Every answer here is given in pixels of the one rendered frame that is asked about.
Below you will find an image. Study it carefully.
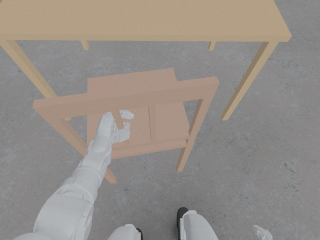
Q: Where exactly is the table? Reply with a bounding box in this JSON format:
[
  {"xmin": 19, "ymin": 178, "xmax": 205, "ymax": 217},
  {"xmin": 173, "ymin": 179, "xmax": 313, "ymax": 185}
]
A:
[{"xmin": 0, "ymin": 0, "xmax": 292, "ymax": 121}]

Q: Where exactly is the robot left hand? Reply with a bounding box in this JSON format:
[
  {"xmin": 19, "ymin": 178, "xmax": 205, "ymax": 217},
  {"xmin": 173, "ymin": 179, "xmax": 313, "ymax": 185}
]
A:
[{"xmin": 95, "ymin": 110, "xmax": 134, "ymax": 144}]

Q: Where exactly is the robot right shin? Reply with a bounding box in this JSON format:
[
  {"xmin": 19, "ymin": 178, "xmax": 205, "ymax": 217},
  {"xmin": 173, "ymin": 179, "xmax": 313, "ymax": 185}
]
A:
[{"xmin": 183, "ymin": 210, "xmax": 197, "ymax": 216}]

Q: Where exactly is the robot right hand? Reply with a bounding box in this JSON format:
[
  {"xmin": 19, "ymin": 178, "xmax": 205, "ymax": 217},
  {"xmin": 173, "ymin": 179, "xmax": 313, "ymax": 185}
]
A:
[{"xmin": 252, "ymin": 225, "xmax": 273, "ymax": 240}]

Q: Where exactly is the robot left forearm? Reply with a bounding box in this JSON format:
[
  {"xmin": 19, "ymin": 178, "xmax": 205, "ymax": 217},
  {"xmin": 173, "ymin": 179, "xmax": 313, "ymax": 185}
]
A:
[{"xmin": 33, "ymin": 135, "xmax": 112, "ymax": 232}]

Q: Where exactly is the chair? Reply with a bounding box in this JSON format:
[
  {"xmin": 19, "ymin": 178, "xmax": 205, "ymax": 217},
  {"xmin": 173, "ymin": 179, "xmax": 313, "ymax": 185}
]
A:
[{"xmin": 32, "ymin": 68, "xmax": 220, "ymax": 184}]

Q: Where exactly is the robot left thigh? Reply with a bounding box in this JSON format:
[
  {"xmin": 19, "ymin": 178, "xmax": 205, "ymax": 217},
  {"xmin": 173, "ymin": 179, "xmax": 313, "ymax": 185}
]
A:
[{"xmin": 107, "ymin": 226, "xmax": 141, "ymax": 240}]

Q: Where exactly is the left robot upper arm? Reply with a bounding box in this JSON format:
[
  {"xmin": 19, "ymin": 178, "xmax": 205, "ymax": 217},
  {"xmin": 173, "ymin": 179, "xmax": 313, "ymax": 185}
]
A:
[{"xmin": 12, "ymin": 194, "xmax": 94, "ymax": 240}]

